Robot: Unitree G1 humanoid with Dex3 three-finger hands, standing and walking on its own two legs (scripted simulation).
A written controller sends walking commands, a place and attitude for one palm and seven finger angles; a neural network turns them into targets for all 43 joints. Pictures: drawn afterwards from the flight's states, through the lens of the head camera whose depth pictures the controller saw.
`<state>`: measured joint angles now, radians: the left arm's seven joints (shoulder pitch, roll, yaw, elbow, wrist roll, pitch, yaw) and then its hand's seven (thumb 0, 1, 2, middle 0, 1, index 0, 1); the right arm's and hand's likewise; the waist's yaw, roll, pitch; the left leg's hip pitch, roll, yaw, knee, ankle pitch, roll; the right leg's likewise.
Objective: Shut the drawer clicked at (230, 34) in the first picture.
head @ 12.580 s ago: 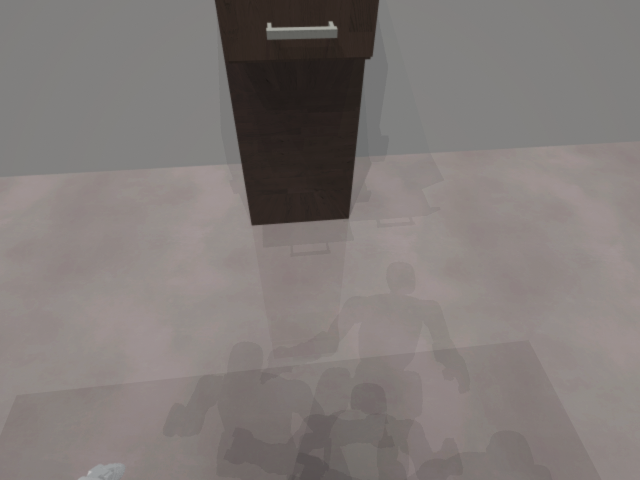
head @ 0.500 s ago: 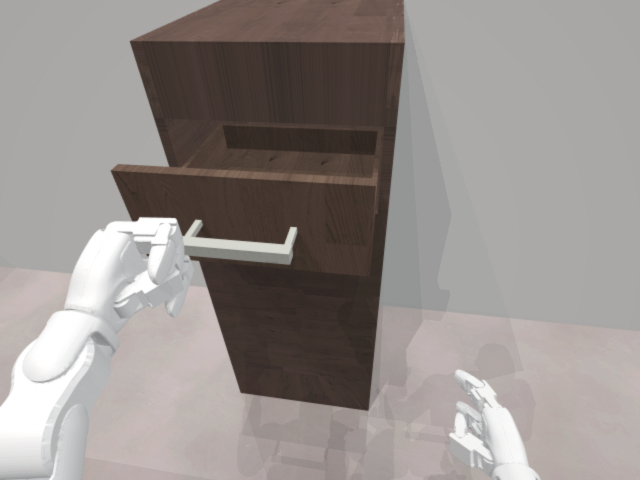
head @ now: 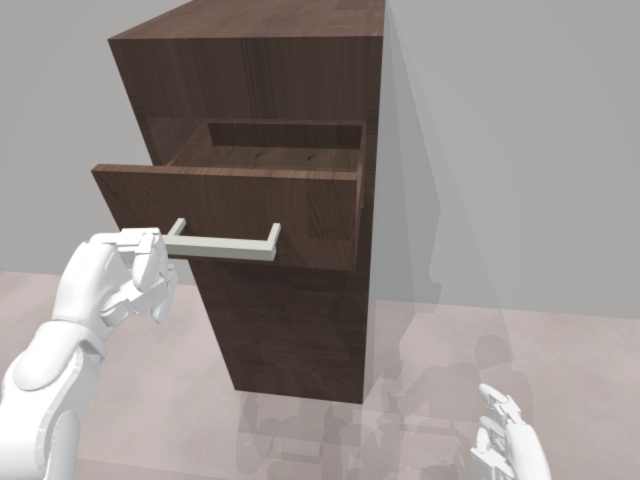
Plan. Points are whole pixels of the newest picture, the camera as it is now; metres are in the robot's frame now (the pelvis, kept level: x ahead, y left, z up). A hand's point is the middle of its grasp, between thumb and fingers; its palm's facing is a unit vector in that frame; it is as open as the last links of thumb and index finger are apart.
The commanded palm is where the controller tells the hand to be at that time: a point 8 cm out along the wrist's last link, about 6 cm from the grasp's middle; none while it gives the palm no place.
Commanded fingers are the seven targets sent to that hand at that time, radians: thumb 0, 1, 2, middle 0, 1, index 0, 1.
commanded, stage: bring the fist close to the handle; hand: left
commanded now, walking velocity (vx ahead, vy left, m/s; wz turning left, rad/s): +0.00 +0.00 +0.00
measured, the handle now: (221, 237) +0.41 +0.20 +0.12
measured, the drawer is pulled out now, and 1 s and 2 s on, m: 0.18 0.18 0.15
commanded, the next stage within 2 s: push the drawer shut in 1.26 s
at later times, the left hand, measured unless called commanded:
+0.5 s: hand (198, 282) +0.29 +0.18 +0.15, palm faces +0.01 -1.00 -0.05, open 3.3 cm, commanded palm +0.26 +0.23 +0.15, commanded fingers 0.00 0.90 0.90 -1.40 -1.60 -1.40 -1.60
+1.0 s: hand (220, 281) +0.33 +0.18 +0.11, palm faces +0.00 -1.00 -0.04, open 3.3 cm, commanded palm +0.30 +0.23 +0.12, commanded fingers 0.00 0.90 0.90 -1.40 -1.60 -1.40 -1.60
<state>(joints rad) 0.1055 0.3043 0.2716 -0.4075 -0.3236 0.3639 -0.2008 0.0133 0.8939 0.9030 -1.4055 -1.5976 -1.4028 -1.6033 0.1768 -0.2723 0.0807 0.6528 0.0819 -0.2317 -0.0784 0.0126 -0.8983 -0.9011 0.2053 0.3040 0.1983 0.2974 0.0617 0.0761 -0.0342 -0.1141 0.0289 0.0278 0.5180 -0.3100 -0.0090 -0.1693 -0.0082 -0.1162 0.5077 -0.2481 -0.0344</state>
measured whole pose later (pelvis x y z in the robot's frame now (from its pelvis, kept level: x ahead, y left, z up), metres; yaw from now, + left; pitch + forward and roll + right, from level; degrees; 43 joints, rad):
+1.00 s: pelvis +0.02 +0.02 +0.00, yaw -2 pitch +1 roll +0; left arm -0.04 0.21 0.14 0.09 -0.20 -0.03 -0.13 0.02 0.89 0.90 -1.40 -1.60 -1.40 -1.60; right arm 0.23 -0.23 0.05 0.65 0.04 -0.20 -0.05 0.01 -0.90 -0.90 0.21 0.30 0.20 0.30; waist 0.01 0.04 -0.02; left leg -0.21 0.01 0.06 0.53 -0.34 0.01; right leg -0.28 -0.02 -0.08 0.54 -0.27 -0.01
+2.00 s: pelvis -0.02 +0.01 -0.01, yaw +0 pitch +1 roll +0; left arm -0.45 0.26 0.13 0.58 -0.20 -0.14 -0.13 -0.03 0.85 1.01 -1.40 -1.60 -1.40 -1.60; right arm 0.23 -0.25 0.06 0.71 0.06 -0.16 -0.07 0.01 -0.90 -0.90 0.21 0.30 0.20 0.30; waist 0.00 0.04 0.00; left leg -0.30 0.01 0.03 0.58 -0.30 0.00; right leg -0.35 -0.03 -0.11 0.57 -0.24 -0.03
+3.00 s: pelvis +0.00 +0.02 -0.01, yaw -1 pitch +10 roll -1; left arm -0.93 0.39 0.29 1.17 -0.12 -0.31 -0.16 -0.01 0.85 0.99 -1.40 -1.60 -1.40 -1.60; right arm 0.39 -0.27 0.03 0.73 0.01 -0.10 -0.03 0.00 -0.90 -0.90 0.21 0.30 0.20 0.30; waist -0.11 0.02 -0.04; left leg -0.50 0.01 0.05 0.67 -0.34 0.02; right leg -0.55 -0.03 -0.08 0.62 -0.25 -0.01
